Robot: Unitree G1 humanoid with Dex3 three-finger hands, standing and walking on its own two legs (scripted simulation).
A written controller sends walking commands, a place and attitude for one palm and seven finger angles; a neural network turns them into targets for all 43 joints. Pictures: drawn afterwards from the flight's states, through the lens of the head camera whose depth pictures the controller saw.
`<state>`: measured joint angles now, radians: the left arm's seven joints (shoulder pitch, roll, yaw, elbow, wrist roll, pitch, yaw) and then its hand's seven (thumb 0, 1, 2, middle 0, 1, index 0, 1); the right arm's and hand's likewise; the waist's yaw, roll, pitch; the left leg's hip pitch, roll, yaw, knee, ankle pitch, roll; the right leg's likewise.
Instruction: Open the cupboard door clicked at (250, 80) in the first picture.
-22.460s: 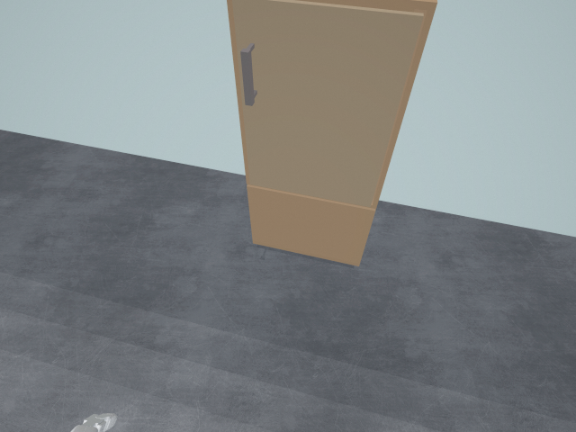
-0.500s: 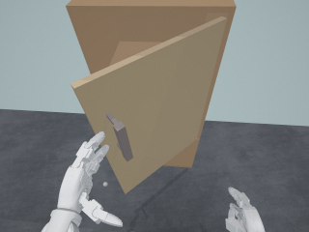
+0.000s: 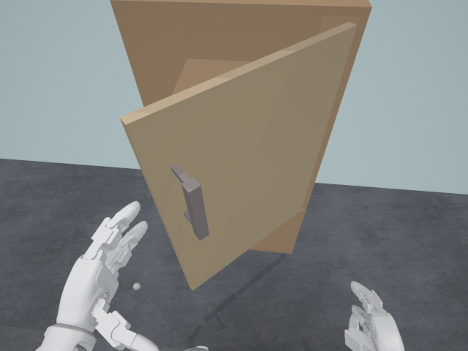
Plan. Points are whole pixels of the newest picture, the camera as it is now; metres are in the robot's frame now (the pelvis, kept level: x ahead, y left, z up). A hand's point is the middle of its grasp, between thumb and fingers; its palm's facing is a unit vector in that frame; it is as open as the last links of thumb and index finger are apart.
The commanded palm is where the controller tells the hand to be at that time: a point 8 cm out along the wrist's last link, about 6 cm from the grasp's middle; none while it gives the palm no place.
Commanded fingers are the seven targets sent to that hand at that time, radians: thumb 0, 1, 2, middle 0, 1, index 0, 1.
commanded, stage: draw the hand back to the body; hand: left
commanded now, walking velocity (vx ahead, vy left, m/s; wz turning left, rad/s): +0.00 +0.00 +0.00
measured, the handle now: (190, 203) +0.33 +0.10 +0.09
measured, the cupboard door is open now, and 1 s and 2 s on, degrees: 44 44 44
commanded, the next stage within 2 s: step back with the hand held close in 1.46 s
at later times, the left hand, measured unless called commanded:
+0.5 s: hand (76, 275) +0.19 +0.21 +0.14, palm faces +0.15 -0.95 -0.27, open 15.6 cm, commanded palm +0.15 +0.26 +0.16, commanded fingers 0.00 -0.08 0.48 -0.17 -0.30 -0.17 -0.30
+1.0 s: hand (17, 231) +0.21 +0.26 +0.19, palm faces +0.39 -0.82 -0.42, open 10.0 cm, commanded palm +0.17 +0.31 +0.22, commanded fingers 0.00 0.80 0.86 -0.20 -0.30 -0.20 -0.30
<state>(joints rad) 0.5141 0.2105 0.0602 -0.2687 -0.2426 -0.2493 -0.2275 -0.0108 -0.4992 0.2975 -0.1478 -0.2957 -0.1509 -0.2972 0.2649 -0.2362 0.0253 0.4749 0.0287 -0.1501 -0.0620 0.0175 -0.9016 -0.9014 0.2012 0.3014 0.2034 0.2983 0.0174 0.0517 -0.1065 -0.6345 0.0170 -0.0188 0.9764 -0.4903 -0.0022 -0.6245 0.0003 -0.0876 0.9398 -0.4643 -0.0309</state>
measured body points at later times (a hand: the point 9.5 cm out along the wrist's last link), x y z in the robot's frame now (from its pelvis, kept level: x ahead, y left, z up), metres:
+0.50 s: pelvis +0.00 +0.01 +0.03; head -0.01 +0.00 +0.48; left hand +0.17 +0.26 +0.16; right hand +0.19 -0.20 -0.04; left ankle +0.00 +0.12 -0.68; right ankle +0.01 -0.10 -0.68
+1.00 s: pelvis +0.02 +0.01 +0.06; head +0.01 -0.01 +0.51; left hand +0.19 +0.30 +0.22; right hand +0.20 -0.20 -0.03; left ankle +0.00 +0.12 -0.68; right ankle +0.01 -0.10 -0.68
